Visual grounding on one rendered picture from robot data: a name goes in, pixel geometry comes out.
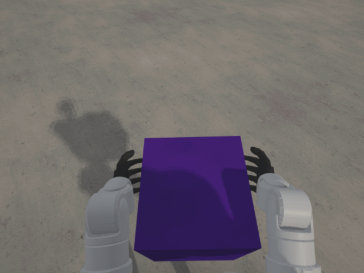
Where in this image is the robot left forearm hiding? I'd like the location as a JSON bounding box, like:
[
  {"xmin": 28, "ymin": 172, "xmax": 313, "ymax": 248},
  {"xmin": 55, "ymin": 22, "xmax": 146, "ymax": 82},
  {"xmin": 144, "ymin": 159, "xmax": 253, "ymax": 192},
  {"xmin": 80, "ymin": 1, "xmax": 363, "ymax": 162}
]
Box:
[{"xmin": 80, "ymin": 177, "xmax": 135, "ymax": 273}]

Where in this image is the robot right forearm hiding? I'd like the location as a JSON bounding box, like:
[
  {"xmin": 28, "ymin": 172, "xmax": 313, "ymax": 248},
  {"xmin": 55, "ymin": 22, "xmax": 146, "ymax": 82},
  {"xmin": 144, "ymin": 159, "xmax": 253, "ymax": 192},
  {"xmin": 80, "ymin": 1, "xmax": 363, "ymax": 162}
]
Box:
[{"xmin": 257, "ymin": 173, "xmax": 321, "ymax": 273}]

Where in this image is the carton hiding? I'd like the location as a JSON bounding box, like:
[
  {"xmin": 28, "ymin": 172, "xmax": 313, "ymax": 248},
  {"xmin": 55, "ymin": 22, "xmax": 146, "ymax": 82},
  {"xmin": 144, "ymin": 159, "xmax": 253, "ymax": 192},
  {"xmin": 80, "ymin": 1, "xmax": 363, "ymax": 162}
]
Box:
[{"xmin": 134, "ymin": 136, "xmax": 262, "ymax": 262}]

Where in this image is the left robot hand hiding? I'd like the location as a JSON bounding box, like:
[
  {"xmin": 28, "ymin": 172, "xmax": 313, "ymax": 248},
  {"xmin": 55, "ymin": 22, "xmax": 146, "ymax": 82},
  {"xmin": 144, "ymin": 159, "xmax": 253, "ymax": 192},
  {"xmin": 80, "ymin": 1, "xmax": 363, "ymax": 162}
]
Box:
[{"xmin": 113, "ymin": 150, "xmax": 143, "ymax": 194}]

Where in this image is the right robot hand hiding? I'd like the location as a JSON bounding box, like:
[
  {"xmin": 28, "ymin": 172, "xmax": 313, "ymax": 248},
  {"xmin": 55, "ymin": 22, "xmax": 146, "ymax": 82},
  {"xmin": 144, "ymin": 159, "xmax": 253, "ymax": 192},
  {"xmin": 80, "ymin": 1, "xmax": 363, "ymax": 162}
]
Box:
[{"xmin": 244, "ymin": 147, "xmax": 274, "ymax": 193}]

